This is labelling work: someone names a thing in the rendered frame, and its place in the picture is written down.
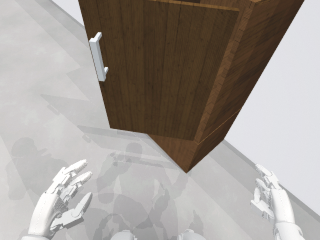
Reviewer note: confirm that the handle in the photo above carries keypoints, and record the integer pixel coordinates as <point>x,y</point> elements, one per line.
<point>97,57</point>

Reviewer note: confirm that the robot right hand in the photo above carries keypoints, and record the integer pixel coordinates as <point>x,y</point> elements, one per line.
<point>279,208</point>

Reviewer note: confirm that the robot left hand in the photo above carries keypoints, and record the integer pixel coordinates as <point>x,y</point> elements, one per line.
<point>54,201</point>

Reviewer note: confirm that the cupboard door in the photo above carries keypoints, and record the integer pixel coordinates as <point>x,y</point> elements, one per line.
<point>163,57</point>

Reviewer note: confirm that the robot right shin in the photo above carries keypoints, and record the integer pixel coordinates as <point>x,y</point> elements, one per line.
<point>189,230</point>

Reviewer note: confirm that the robot right forearm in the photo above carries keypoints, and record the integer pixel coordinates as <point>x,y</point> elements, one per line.
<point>287,231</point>

